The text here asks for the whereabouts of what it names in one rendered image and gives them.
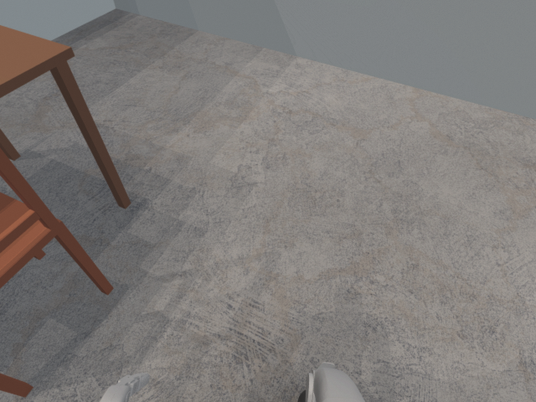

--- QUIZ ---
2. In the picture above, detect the right robot shin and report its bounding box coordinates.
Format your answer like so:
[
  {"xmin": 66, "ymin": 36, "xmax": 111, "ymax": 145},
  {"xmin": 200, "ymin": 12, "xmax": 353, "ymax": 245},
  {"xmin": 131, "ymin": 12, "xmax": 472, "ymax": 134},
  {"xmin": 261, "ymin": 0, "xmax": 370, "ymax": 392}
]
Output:
[{"xmin": 317, "ymin": 362, "xmax": 335, "ymax": 369}]

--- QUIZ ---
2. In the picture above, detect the robot right thigh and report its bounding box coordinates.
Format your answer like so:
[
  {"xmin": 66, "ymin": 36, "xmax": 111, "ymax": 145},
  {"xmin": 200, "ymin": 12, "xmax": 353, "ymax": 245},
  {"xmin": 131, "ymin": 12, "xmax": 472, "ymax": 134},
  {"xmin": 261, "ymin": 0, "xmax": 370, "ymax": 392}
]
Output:
[{"xmin": 306, "ymin": 368, "xmax": 365, "ymax": 402}]

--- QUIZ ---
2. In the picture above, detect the chair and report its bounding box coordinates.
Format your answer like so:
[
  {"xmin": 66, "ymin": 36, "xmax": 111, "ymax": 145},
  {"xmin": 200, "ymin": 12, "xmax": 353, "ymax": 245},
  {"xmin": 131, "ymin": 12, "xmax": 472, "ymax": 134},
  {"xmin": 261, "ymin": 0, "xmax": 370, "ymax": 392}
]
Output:
[{"xmin": 0, "ymin": 148, "xmax": 114, "ymax": 398}]

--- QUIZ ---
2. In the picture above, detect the robot left hand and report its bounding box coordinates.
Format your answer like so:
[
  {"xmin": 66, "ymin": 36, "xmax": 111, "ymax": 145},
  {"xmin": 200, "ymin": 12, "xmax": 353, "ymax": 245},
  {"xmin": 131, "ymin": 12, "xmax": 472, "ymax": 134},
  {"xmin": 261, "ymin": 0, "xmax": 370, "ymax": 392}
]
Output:
[{"xmin": 100, "ymin": 373, "xmax": 150, "ymax": 402}]

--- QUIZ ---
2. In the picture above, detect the table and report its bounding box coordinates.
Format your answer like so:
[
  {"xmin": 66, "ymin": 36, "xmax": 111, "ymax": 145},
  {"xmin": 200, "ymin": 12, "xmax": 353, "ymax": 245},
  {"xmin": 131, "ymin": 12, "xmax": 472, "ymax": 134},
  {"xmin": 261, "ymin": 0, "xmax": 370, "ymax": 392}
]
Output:
[{"xmin": 0, "ymin": 25, "xmax": 131, "ymax": 209}]

